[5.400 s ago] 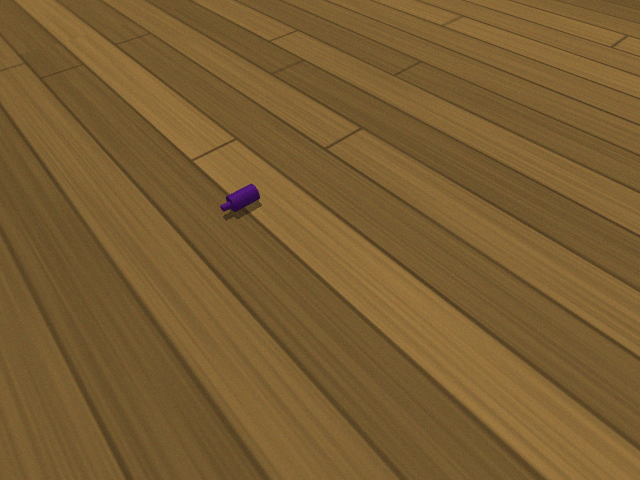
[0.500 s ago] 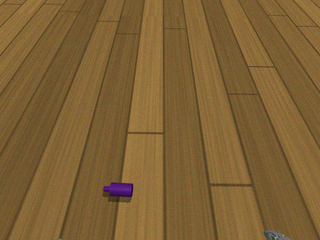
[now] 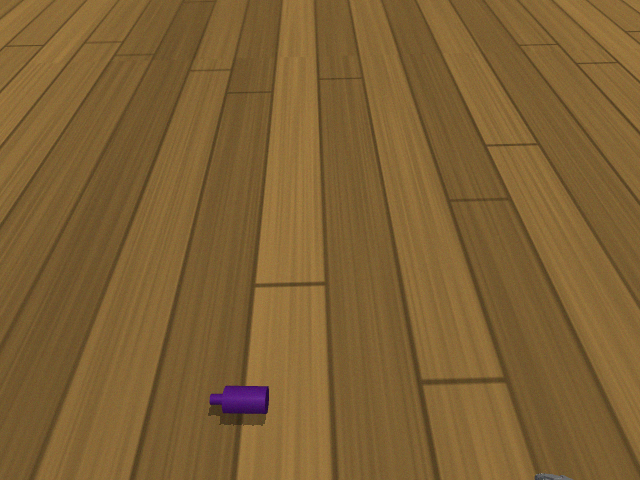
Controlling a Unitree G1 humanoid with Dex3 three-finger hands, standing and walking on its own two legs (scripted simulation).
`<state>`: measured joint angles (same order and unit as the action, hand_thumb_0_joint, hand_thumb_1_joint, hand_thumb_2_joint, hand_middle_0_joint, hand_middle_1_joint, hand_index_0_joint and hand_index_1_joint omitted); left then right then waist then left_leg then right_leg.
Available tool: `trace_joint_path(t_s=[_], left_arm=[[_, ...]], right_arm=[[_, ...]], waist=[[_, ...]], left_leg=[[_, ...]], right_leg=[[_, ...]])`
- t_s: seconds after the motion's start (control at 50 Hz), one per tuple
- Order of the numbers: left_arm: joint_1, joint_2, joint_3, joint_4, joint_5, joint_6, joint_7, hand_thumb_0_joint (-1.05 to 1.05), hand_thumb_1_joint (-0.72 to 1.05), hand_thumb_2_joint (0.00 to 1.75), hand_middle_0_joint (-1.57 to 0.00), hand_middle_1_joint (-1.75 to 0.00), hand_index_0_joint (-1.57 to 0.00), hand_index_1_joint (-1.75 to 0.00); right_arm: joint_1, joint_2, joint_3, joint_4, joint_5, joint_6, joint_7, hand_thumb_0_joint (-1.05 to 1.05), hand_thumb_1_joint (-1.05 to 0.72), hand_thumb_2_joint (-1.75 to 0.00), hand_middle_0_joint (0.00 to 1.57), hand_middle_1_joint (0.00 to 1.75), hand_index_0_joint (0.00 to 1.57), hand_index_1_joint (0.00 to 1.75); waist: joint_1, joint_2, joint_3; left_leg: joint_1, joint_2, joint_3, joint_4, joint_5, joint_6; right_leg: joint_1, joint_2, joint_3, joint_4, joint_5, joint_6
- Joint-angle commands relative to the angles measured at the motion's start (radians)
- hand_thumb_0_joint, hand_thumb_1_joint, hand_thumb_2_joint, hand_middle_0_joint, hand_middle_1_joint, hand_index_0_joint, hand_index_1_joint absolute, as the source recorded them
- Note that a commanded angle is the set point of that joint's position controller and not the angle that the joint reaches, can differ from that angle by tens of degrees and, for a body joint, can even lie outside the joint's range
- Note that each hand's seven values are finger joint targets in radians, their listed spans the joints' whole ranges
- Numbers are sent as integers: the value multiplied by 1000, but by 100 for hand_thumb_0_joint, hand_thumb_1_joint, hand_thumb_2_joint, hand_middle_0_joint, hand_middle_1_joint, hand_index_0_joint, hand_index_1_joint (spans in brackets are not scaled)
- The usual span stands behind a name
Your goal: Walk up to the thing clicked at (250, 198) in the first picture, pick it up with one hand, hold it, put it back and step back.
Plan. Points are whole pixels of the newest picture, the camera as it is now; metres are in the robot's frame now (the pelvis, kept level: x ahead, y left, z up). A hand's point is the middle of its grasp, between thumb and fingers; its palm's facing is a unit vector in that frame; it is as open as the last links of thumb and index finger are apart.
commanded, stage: walk up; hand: left
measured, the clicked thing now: (239, 399) +0.46 +0.27 -0.74
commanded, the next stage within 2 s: none
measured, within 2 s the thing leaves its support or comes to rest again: neither
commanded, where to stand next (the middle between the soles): +0.07 +0.01 m, yaw +0 degrees
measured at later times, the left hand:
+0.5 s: hand out of the picture +0.09 +0.26 -0.15, palm faces -0.01 -0.93 -0.37, open 7.4 cm
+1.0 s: hand out of the picture +0.11 +0.31 -0.20, palm faces -0.12 -0.94 -0.32, open 7.4 cm
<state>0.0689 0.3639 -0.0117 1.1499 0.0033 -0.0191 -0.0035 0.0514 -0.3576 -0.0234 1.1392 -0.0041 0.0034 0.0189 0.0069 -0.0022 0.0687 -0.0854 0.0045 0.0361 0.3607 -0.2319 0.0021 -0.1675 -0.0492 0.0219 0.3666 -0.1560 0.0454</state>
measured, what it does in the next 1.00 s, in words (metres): steps on the spot: left foot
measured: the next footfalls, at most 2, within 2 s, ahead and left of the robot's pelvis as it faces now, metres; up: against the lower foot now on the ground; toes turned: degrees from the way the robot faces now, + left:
left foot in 0.64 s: +0.11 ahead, +0.18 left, +0.00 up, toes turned +1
right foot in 1.10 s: +0.03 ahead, -0.16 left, +0.00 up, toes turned -4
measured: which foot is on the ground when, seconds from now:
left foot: down 0.00-0.46, up 0.48-0.62, down 0.64-1.00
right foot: down 0.00-0.66, up 0.68-1.00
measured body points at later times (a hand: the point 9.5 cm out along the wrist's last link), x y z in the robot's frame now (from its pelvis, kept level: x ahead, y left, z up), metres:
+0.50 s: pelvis +0.01 +0.00 +0.00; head +0.02 -0.01 +0.45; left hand +0.09 +0.31 -0.13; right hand +0.09 -0.31 -0.13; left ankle -0.03 +0.12 -0.73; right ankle +0.03 -0.15 -0.75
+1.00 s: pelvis +0.01 +0.03 -0.03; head +0.07 +0.08 +0.41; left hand +0.12 +0.35 -0.18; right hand +0.06 -0.33 -0.09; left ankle +0.07 +0.17 -0.75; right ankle -0.01 -0.16 -0.68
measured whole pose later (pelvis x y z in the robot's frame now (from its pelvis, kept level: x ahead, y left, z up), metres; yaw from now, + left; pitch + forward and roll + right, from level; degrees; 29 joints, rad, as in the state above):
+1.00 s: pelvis +0.01 +0.03 -0.03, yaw -5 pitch -2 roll +0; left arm 0.18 0.49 0.10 0.85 0.03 0.12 -0.06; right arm 0.24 -0.41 -0.08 0.85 -0.03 -0.07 -0.07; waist 0.02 -0.13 0.17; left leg -0.36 0.11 0.06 0.70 -0.29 -0.03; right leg -0.48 -0.01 0.16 1.13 -0.43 0.01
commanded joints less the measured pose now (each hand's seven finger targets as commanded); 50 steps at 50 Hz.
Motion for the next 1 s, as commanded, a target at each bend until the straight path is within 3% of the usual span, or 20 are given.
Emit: trace_joint_path(t_s=[0.0, 0.36, 0.38, 0.4, 0.42, 0.44, 0.46, 0.48, 0.54, 0.56, 0.58, 0.6, 0.62, 0.64, 0.66, 0.68, 0.7, 0.74, 0.88, 0.98], left_arm=[[-61, 216, 46, -64, 5, -26, 16, 0, 90, 90, -20, -30, -20, -30], [-47, 201, 53, -66, 8, -23, 19, 0, 90, 90, -20, -30, -20, -30], [76, 287, 89, -70, 18, -31, 24, 0, 90, 90, -20, -30, -20, -30], [144, 311, 100, -62, 26, -36, 28, 0, 90, 90, -20, -30, -20, -30], [191, 349, 120, -58, 34, -39, 31, 0, 90, 90, -20, -30, -20, -30], [213, 382, 141, -83, 43, -44, 37, 0, 90, 90, -20, -30, -20, -30], [202, 383, 146, -112, 45, -55, 42, 0, 90, 90, -20, -30, -20, -30], [173, 356, 141, -135, 44, -61, 44, 0, 90, 90, -20, -30, -20, -30], [57, 294, 121, -202, 45, -57, 23, 0, 90, 90, -20, -30, -20, -30], [-21, 253, 100, -217, 41, -43, 14, 0, 90, 90, -20, -30, -20, -30], [-53, 214, 85, -223, 20, -16, 8, 0, 90, 90, -20, -30, -20, -30], [-48, 207, 94, -247, 8, 13, 3, 0, 90, 90, -20, -30, -20, -30], [-31, 190, 98, -293, 8, 41, 3, 0, 90, 90, -20, -30, -20, -30], [17, 167, 101, -307, 15, 68, 10, 0, 90, 90, -20, -30, -20, -30], [75, 242, 120, -289, 16, 99, 18, 0, 90, 90, -20, -30, -20, -30], [104, 247, 119, -289, 16, 116, 16, 0, 90, 90, -20, -30, -20, -30], [119, 251, 124, -293, 20, 124, 9, 0, 90, 90, -20, -30, -20, -30], [162, 272, 142, -309, 28, 125, -12, 0, 90, 90, -20, -30, -20, -30], [130, 277, 154, -400, 45, 120, -51, 0, 90, 90, -20, -30, -20, -30], [156, 253, 144, -343, 22, 93, -56, 0, 90, 90, -20, -30, -20, -30]], right_arm=[[-50, -223, -40, -61, -1, -20, -14, 0, -90, -90, 20, 30, 20, 30], [-12, -209, -41, -61, -1, -16, -16, 0, -90, -90, 20, 30, 20, 30], [27, -298, -87, -116, -34, -1, 7, 0, -90, -90, 20, 30, 20, 30], [11, -273, -86, -138, -38, 7, 20, 0, -90, -90, 20, 30, 20, 30], [3, -238, -84, -162, -44, 16, 31, 0, -90, -90, 20, 30, 20, 30], [-18, -231, -84, -193, -54, 21, 44, 0, -90, -90, 20, 30, 20, 30], [-29, -236, -90, -214, -62, 21, 50, 0, -90, -90, 20, 30, 20, 30], [-16, -249, -97, -218, -57, 17, 56, 0, -90, -90, 20, 30, 20, 30], [83, -206, -93, -196, -31, -8, 52, 0, -90, -90, 20, 30, 20, 30], [130, -175, -82, -162, -18, -21, 39, 0, -90, -90, 20, 30, 20, 30], [183, -168, -82, -126, -11, -36, 21, 0, -90, -90, 20, 30, 20, 30], [220, -229, -102, -116, -20, -37, -6, 0, -90, -90, 20, 30, 20, 30], [268, -329, -123, -123, -28, -35, -38, 0, -90, -90, 20, 30, 20, 30], [257, -403, -127, -154, -22, -40, -58, 0, -90, -90, 20, 30, 20, 30], [228, -437, -140, -180, -9, -37, -70, 0, -90, -90, 20, 30, 20, 30], [186, -405, -139, -202, -6, -36, -85, 0, -90, -90, 20, 30, 20, 30], [170, -380, -137, -213, -1, -39, -101, 0, -90, -90, 20, 30, 20, 30], [189, -376, -144, -241, -6, -48, -121, 0, -90, -90, 20, 30, 20, 30], [324, -381, -160, -299, -14, -87, -129, 0, -90, -90, 20, 30, 20, 30], [190, -384, -134, -368, -36, -69, -79, 0, -90, -90, 20, 30, 20, 30]], waist=[[-7, 1, -118], [-11, 1, -100], [4, 58, -144], [33, 23, -86], [52, -92, -30], [77, -179, 10], [75, -133, 49], [56, -97, 36], [-2, -181, -26], [-44, -197, -37], [-78, -165, -52], [-85, -108, -1], [-89, 56, 3], [-71, 192, -33], [-56, 106, -88], [-26, 69, -112], [-4, 29, -131], [9, 72, -131], [-25, 143, -127], [-13, 301, -36]], left_leg=[[-22, 113, -74, -86, 113, 26], [-10, 113, -74, -79, 125, 23], [-61, 65, -35, 27, -209, 59], [-205, 49, -33, 80, -375, 60], [-360, 20, -14, 212, -383, 49], [-485, 24, -53, 417, -317, 41], [-548, 83, -132, 468, -254, 40], [-540, 103, -154, 503, -224, 34], [-336, 88, -83, 355, -254, 13], [-148, 66, -57, 209, -174, 7], [5, 16, -3, 86, 53, -21], [-18, -4, 11, 53, 234, -25], [-49, 138, -156, 35, 450, 12], [-113, 364, -425, -47, 572, 130], [-139, 446, -484, 4, 615, 234], [-79, 430, -436, 46, 642, 240], [-25, 371, -336, 99, 673, 205], [-25, 334, -266, 136, 612, 171], [60, 345, -267, 144, 318, 223], [-285, 267, -153, 77, -123, 213]], right_leg=[[64, -76, 50, -33, 152, -49], [44, -73, 61, -42, 153, -54], [107, -60, 71, -5, -229, -97], [119, -102, 150, -46, -429, -128], [150, -187, 313, -134, -612, -175], [160, -314, 478, -226, -658, -254], [148, -363, 517, -222, -593, -290], [142, -340, 468, -202, -490, -297], [33, -226, 217, -137, -240, -249], [-99, -167, 115, -63, -49, -210], [-194, -104, 24, 81, 133, -163], [-229, -24, -22, 248, 201, -114], [-298, 72, -5, 421, 32, -68], [-324, 115, 82, 572, -466, -42], [-258, 103, 174, 744, -490, -49], [-300, 90, 198, 858, -450, -56], [-352, 79, 222, 927, -398, -60], [-401, 64, 234, 985, -314, -54], [-526, 46, 224, 911, -290, -30], [-224, 7, 6, 553, -334, -32]])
